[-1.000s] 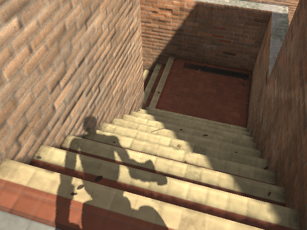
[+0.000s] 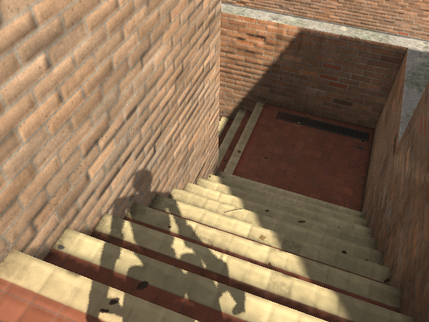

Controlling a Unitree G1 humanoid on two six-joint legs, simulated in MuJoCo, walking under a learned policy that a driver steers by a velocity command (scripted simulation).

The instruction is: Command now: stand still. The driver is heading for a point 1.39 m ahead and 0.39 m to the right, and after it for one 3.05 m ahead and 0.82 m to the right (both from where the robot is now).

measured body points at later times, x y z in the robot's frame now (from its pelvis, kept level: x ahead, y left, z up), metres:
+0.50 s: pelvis +0.01 -0.01 +0.00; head +0.01 -0.01 +0.45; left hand +0.00 +0.22 -0.16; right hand -0.01 -0.23 -0.16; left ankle +0.02 +0.10 -0.75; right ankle +0.01 -0.11 -0.75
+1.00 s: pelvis +0.02 -0.01 +0.00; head +0.03 -0.02 +0.45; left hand -0.01 +0.20 -0.16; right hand -0.01 -0.23 -0.16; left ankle +0.02 +0.10 -0.75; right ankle +0.01 -0.11 -0.75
